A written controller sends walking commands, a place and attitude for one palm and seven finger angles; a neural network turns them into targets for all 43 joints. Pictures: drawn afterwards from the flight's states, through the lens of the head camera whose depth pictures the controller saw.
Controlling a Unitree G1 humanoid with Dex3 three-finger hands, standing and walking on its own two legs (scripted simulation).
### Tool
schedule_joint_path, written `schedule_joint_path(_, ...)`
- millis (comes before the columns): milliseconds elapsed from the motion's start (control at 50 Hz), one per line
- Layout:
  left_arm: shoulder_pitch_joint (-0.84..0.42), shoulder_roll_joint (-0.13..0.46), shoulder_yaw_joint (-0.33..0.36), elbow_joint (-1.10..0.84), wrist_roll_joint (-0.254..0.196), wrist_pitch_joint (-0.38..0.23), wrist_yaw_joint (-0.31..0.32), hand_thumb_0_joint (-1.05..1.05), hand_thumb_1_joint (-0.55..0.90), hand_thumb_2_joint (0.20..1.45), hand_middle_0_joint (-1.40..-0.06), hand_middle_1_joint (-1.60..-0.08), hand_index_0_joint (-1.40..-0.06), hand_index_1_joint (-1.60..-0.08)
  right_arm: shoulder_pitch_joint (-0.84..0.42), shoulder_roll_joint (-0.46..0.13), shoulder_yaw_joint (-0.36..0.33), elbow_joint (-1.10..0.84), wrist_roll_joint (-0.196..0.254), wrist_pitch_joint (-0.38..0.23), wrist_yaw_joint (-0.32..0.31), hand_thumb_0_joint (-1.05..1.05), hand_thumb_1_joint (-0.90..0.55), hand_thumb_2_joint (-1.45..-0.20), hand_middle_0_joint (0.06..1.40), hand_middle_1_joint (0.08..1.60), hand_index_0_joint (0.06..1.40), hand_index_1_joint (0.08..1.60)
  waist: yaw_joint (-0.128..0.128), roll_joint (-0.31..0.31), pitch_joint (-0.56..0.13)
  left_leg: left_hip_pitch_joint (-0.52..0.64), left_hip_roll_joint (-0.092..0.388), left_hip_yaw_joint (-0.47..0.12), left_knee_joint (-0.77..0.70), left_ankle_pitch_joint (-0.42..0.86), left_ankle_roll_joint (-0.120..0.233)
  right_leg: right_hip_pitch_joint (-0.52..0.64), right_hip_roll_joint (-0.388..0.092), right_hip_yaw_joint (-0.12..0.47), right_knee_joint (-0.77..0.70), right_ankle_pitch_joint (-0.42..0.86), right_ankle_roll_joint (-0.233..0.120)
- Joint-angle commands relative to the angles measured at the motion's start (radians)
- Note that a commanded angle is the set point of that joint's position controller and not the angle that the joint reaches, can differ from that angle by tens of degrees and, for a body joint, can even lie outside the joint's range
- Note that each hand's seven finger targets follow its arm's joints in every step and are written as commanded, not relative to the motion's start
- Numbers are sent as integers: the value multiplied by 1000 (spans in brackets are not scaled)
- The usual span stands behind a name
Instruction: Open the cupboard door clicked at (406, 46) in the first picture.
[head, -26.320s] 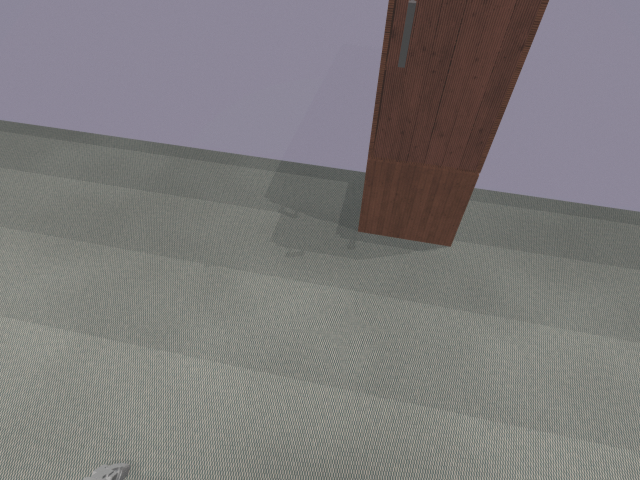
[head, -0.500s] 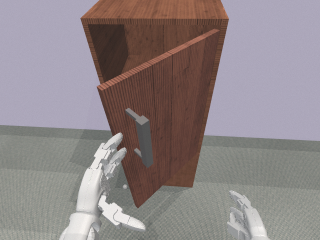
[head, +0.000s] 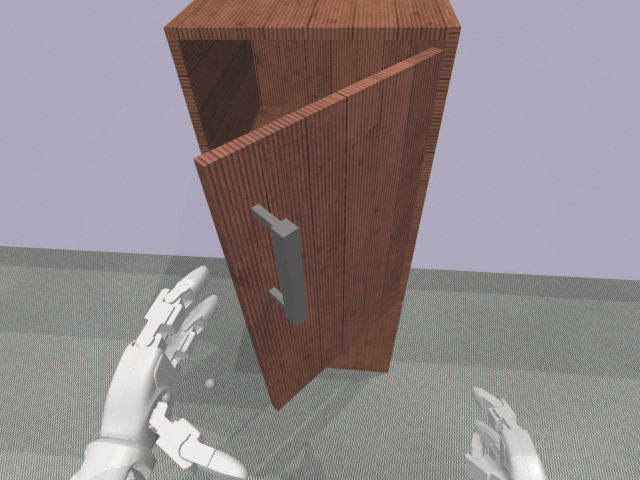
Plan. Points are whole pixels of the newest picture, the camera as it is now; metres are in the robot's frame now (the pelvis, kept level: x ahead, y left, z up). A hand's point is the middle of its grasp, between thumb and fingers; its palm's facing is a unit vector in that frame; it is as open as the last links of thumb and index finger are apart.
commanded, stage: draw the hand back to the body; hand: left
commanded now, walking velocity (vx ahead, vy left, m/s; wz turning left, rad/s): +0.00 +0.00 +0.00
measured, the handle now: (280, 268) +0.33 +0.07 +0.12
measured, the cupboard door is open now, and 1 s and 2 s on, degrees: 49 49 49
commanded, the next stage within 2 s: step back with the hand held close in 1.42 s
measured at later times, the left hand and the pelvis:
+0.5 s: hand (111, 361) +0.19 +0.21 +0.15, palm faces +0.19 -0.95 -0.26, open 15.3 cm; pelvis +0.00 +0.02 +0.02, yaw +0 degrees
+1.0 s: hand (35, 313) +0.22 +0.28 +0.18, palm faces +0.40 -0.83 -0.40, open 9.6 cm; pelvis +0.02 +0.03 +0.03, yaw -2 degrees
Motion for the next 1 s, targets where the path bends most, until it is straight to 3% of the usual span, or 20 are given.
schedule_joint_path(0,-81,103,136,-223,-50,-45,-4,0,-500,300,-150,-300,-150,-300,-126,-79,-25,-177,7,-71,-17,0,-900,-900,200,300,200,300,17,-83,-73,38,-30,1,-92,175,38,50,-22,94,-210,228,45)
schedule_joint_path(80,-109,98,129,-228,-80,-14,-42,0,-500,300,-150,-300,-150,-300,-139,-88,-17,-170,15,-89,-25,0,-900,-900,200,300,200,300,12,-56,-51,60,-29,-2,-111,183,39,50,-19,79,-224,232,43)
schedule_joint_path(160,-128,132,159,-208,-89,23,-67,0,-500,300,-150,-300,-150,-300,-135,-97,-16,-152,17,-103,-35,0,-900,-900,200,300,200,300,13,-45,-18,80,-24,-9,-135,173,41,39,-10,59,-239,199,39)
schedule_joint_path(220,-120,145,192,-231,-99,41,-74,0,-500,300,-150,-300,-150,-300,-139,-94,-14,-151,18,-112,-38,0,-900,-900,200,300,200,300,26,-28,-37,104,-24,-12,-156,189,39,55,-6,41,-233,226,37)
schedule_joint_path(260,-117,174,238,-219,-110,56,-76,0,-430,330,-153,-300,-153,-300,-145,-96,-15,-144,19,-113,-40,0,-900,-900,200,300,200,300,34,-70,-46,103,-23,-17,-161,205,40,77,-2,37,-236,241,37)
schedule_joint_path(320,-138,181,266,-237,-127,67,-87,0,-325,375,-156,-300,-156,-300,-151,-95,-11,-138,22,-115,-42,0,-900,-900,200,300,200,300,34,-37,-45,125,-25,-16,-178,214,37,85,0,27,-239,257,35)
schedule_joint_path(340,-202,305,272,-346,22,17,42,0,-290,390,-158,-300,-158,-300,-164,-80,-12,-136,2,-106,-62,0,-900,-900,200,300,200,300,50,-31,-9,136,-13,-2,-215,208,33,101,-13,73,-313,243,26)
schedule_joint_path(360,-136,255,267,-282,38,18,100,0,-255,405,-159,-300,-159,-300,-159,-71,-8,-119,-10,-105,-68,0,-900,-900,200,300,200,300,40,-49,47,145,-13,1,-223,185,31,80,-15,73,-351,195,24)
schedule_joint_path(380,-96,197,221,-264,43,24,118,0,-220,420,-160,-300,-160,-300,-158,-74,-5,-119,-13,-99,-67,0,-900,-900,200,300,200,300,33,-44,50,154,-12,-5,-235,179,31,86,-18,67,-347,189,25)
schedule_joint_path(420,-81,183,202,-261,72,18,149,0,-150,450,-162,-300,-162,-300,-154,-75,-5,-103,-14,-84,-60,0,-900,-900,200,300,200,300,31,9,38,190,-6,-5,-264,217,29,123,-14,49,-337,229,23)
schedule_joint_path(460,-75,202,218,-243,91,9,173,0,-80,480,-165,-300,-165,-300,-163,-83,-10,-85,-19,-78,-58,0,-900,-900,200,300,200,300,33,9,24,218,0,-4,-288,242,31,156,-12,47,-351,253,23)
schedule_joint_path(540,-89,235,257,-253,109,-11,206,0,60,540,-170,-300,-170,-300,-172,-84,-15,-71,-28,-68,-58,0,-900,-900,200,300,200,300,35,-20,-6,260,5,-4,-339,275,32,216,-12,41,-367,282,24)
schedule_joint_path(660,-106,277,322,-247,118,-20,227,0,270,630,-178,-300,-178,-300,-190,-86,-19,-41,-31,-56,-58,0,-900,-900,200,300,200,300,44,5,-4,302,12,-3,-382,371,24,278,-9,39,-392,351,21)
schedule_joint_path(740,-104,268,341,-237,118,-20,228,0,410,690,-182,-300,-182,-300,-189,-88,-23,-31,-30,-45,-45,0,-900,-900,200,300,200,300,45,40,13,326,22,-11,-403,461,11,291,-5,35,-398,379,22)
schedule_joint_path(800,-101,284,379,-199,114,-18,229,0,515,735,-186,-300,-186,-300,-190,-94,-31,-23,-30,-33,-42,0,-900,-900,200,300,200,300,49,2,17,332,28,-9,-413,491,9,305,-4,33,-405,398,24)
schedule_joint_path(900,-123,322,447,-181,108,-20,231,0,690,810,-192,-300,-192,-300,-197,-94,-39,-18,-30,-13,-40,0,-900,-900,200,300,200,300,56,2,4,344,25,0,-423,512,8,333,-4,37,-416,428,24)
schedule_joint_path(980,-156,350,490,-180,102,-23,233,0,830,870,-198,-300,-198,-300,-200,-94,-43,-7,-27,-6,-40,0,-900,-900,200,300,200,300,54,44,-5,364,24,6,-421,537,7,339,-6,43,-429,449,24)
